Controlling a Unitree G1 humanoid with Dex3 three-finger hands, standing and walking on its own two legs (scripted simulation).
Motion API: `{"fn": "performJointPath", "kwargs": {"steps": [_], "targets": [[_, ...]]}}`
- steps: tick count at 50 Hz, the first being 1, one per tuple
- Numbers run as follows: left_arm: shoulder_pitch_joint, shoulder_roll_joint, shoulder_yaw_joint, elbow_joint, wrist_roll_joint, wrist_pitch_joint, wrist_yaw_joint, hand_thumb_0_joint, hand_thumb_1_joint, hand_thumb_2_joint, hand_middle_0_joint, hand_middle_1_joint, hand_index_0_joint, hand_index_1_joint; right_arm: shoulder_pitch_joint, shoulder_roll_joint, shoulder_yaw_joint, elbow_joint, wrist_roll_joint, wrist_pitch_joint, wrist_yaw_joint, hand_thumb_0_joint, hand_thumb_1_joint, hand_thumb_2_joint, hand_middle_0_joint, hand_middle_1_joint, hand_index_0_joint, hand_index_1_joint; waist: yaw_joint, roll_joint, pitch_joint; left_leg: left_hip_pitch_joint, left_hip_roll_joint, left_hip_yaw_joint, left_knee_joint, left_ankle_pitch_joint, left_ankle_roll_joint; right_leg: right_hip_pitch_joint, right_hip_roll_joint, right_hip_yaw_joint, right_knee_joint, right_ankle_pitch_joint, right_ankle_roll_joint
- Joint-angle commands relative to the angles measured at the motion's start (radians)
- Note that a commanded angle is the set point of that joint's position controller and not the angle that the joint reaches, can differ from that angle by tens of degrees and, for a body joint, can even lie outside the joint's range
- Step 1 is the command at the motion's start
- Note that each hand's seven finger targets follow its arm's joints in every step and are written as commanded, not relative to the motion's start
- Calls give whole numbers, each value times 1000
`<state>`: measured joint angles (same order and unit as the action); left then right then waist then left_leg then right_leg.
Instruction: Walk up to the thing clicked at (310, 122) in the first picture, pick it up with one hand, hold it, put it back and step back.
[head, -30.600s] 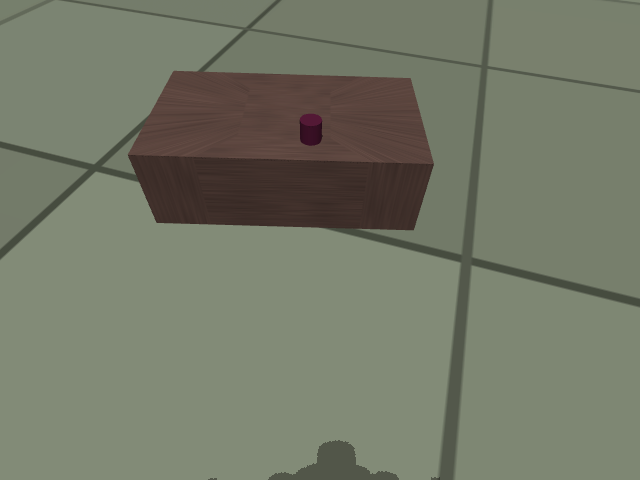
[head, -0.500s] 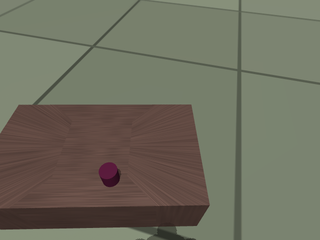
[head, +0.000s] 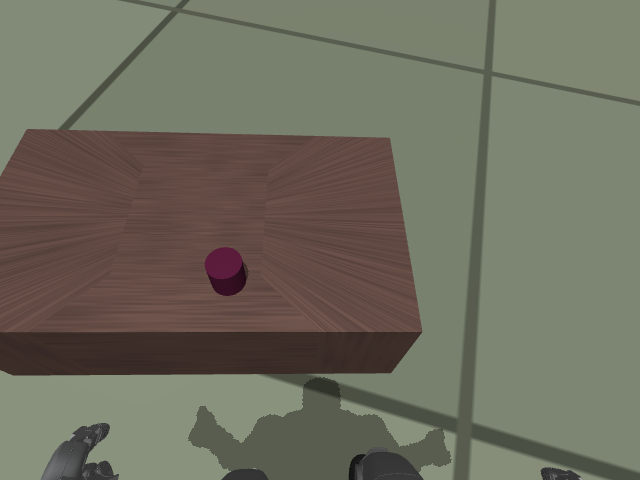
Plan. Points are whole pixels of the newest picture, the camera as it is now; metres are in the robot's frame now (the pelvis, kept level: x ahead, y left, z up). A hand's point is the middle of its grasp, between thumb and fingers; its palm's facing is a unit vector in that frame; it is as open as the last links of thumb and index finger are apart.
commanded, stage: step back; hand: left
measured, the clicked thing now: (226, 271) +0.56 +0.20 -0.35
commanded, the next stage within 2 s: none
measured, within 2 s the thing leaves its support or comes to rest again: neither
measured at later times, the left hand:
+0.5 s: hand out of the picture +0.01 +0.28 -0.15, palm faces -0.11 -0.91 -0.41, open 7.4 cm
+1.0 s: hand out of the picture -0.12 +0.28 -0.15, palm faces -0.05 -0.94 -0.34, open 7.4 cm
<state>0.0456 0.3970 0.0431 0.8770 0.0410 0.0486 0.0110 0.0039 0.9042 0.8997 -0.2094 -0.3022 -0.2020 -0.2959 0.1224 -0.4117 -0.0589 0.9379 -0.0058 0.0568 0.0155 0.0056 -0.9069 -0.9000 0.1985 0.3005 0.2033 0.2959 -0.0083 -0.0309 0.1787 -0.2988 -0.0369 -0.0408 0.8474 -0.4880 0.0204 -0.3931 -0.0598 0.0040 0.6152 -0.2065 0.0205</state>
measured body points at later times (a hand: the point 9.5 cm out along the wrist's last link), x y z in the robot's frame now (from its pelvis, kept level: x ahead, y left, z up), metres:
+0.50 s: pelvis -0.11 +0.01 -0.01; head -0.04 +0.00 +0.44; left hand +0.01 +0.32 -0.12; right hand -0.02 -0.31 -0.13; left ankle -0.05 +0.12 -0.72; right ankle -0.13 -0.10 -0.73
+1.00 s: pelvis -0.25 +0.02 +0.01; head -0.20 +0.05 +0.45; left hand -0.12 +0.33 -0.12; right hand -0.19 -0.29 -0.10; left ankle -0.22 +0.14 -0.72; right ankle -0.23 -0.11 -0.65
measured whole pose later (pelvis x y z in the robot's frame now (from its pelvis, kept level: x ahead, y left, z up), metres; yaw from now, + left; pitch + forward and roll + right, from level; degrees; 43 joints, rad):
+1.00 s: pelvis -0.25 +0.02 +0.01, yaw -2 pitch -3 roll -1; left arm 0.13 0.39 0.08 0.80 0.02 0.09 0.01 0.00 0.91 0.90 -0.21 -0.30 -0.20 -0.30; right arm 0.19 -0.35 -0.03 0.89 -0.05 0.03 0.00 0.01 -0.90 -0.90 0.20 0.30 0.21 0.30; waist -0.01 -0.05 0.17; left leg -0.26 0.00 -0.03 0.61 -0.30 0.02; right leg -0.50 0.13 0.15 1.14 -0.50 -0.01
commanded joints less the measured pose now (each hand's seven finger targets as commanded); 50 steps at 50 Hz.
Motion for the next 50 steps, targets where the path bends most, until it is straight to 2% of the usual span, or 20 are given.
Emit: {"fn": "performJointPath", "kwargs": {"steps": [1, 2, 3, 4, 5, 8, 16, 22, 24, 25, 26, 27, 31, 37, 42, 43, 44, 45, 46, 50], "targets": [[-16, 223, 60, -98, -25, 3, 10, 0, 900, 900, -200, -300, -200, -300, 136, -165, -59, -20, -35, -38, -24, 0, -900, -900, 200, 300, 200, 300, -25, -32, -226, 112, 50, -15, -467, 350, -6, 149, -88, 128, 66, 210, -117], [18, 166, 50, -112, -34, 8, 10, 0, 900, 900, -200, -300, -200, -300, 117, -240, -77, -36, -55, -42, -29, 0, -900, -900, 200, 300, 200, 300, -4, 185, -213, 192, 219, -271, -515, 618, 14, -24, 57, 69, 247, -76, -67], [26, 145, 50, -104, -33, 12, 20, 0, 900, 900, -200, -300, -200, -300, 76, -307, -84, -55, -54, -44, -28, 0, -900, -900, 200, 300, 200, 300, 14, 230, -185, 229, 316, -368, -484, 819, 57, -175, 187, 95, 346, -385, -38], [16, 170, 57, -113, -20, 10, 33, 0, 900, 900, -200, -300, -200, -300, 73, -344, -89, -75, -36, -44, -29, 0, -900, -900, 200, 300, 200, 300, -26, 238, -202, 151, 411, -405, -474, 873, 168, -132, 181, 174, 454, -453, -25], [-31, 185, 64, -111, -13, 8, 39, 0, 900, 900, -200, -300, -200, -300, 54, -347, -93, -82, -32, -47, -32, 0, -900, -900, 200, 300, 200, 300, -46, 263, -179, 68, 425, -459, -519, 756, 205, -104, 181, 222, 546, -443, -22], [72, 180, 70, -72, -37, 8, 25, 0, 900, 900, -200, -300, -200, -300, -70, -216, -58, -113, -36, -52, -49, 0, -900, -900, 200, 300, 200, 300, 57, 198, -147, 182, 234, -150, -410, 861, 116, -180, 190, 234, 616, -248, -39], [50, 161, 76, -127, -17, -12, 13, 0, 900, 900, -200, -300, -200, -300, 88, -218, -72, -126, -14, -51, -63, 0, -900, -900, 200, 300, 200, 300, -36, 146, -221, 364, 314, -199, -348, 845, 221, -123, 134, 138, 352, -296, 4], [182, 145, 82, -77, -6, -23, 0, 0, 900, 900, -200, -300, -200, -300, -2, -233, -73, -165, -11, -37, -45, 0, -900, -900, 200, 300, 200, 300, 22, 172, -256, 165, 273, -155, -288, 606, 158, 163, 90, 25, -82, -109, -40], [222, 192, 95, -65, 3, -35, 3, 0, 900, 900, -200, -300, -200, -300, -27, -197, -57, -175, 5, -34, -39, 0, -900, -900, 200, 300, 200, 300, 44, 52, -279, 24, 198, -106, -196, 435, 78, 288, 9, 167, -185, 130, -85], [192, 251, 111, -84, 5, -41, 2, 0, 900, 900, -200, -300, -200, -300, -24, -158, -43, -184, 13, -33, -38, 0, -900, -900, 200, 300, 200, 300, 39, -127, -252, -131, 50, -44, -39, 209, 13, 310, -141, 403, -214, 250, -159], [118, 325, 120, -116, -1, -38, -1, 0, 900, 900, -200, -300, -200, -300, -43, -150, -46, -181, 10, -24, -53, 0, -900, -900, 200, 300, 200, 300, 65, -259, -199, -119, -55, -27, 206, -156, -19, 116, -324, 563, -272, 314, -343], [86, 309, 120, -140, 1, -42, 2, 0, 900, 900, -200, -300, -200, -300, -14, -178, -61, -160, 7, -21, -56, 0, -900, -900, 200, 300, 200, 300, 50, -205, -143, -90, -36, -106, 336, -176, -30, 21, -337, 591, -278, 312, -363], [47, 196, 99, -166, -7, -36, 14, 0, 900, 900, -200, -300, -200, -300, 41, -160, -36, -118, 12, -30, -54, 0, -900, -900, 200, 300, 200, 300, 14, -102, -160, -157, -89, -111, 350, -38, -29, 171, -119, 237, -164, 479, -215], [132, 188, 94, -191, 1, -17, 18, 0, 900, 900, -200, -300, -200, -300, 50, -151, -28, -145, 0, -42, -62, 0, -900, -900, 200, 300, 200, 300, 60, -159, -242, -172, -23, -32, 23, -57, -52, 398, -152, 249, -119, 502, -242], [79, 212, 82, -209, -16, 5, 5, 0, 900, 900, -200, -300, -200, -300, 163, -164, -56, -96, -18, -54, -47, 0, -900, -900, 200, 300, 200, 300, -6, -129, -278, 125, 11, 26, -435, 286, 2, 200, -96, 221, -28, 199, -139], [82, 179, 73, -213, -19, 9, 1, 0, 900, 900, -200, -300, -200, -300, 156, -211, -70, -103, -36, -57, -45, 0, -900, -900, 200, 300, 200, 300, -7, 15, -268, 171, 146, -183, -467, 284, 52, 44, -28, 186, 68, 23, -88], [77, 142, 72, -219, -23, 5, 3, 0, 900, 900, -200, -300, -200, -300, 98, -301, -86, -119, -45, -56, -41, 0, -900, -900, 200, 300, 200, 300, 0, 246, -231, 203, 346, -442, -538, 391, 146, -155, 152, 84, 265, -321, -47], [25, 188, 96, -218, -6, 5, 18, 0, 900, 900, -200, -300, -200, -300, 74, -354, -96, -139, -38, -54, -35, 0, -900, -900, 200, 300, 200, 300, -40, 238, -200, 3, 475, -511, -551, 404, 276, -77, 165, 149, 479, -458, -25], [28, 200, 98, -207, -2, 5, 22, 0, 900, 900, -200, -300, -200, -300, 17, -342, -96, -151, -34, -63, -42, 0, -900, -900, 200, 300, 200, 300, -22, 231, -161, -85, 498, -528, -567, 410, 304, -42, 147, 213, 616, -428, -29], [162, 183, 107, -133, -25, 15, 0, 0, 900, 900, -200, -300, -200, -300, -68, -213, -55, -175, -39, -71, -47, 0, -900, -900, 200, 300, 200, 300, 70, 167, -122, -13, 251, -178, -499, 488, 155, -99, 206, 217, 723, -238, -25]]}}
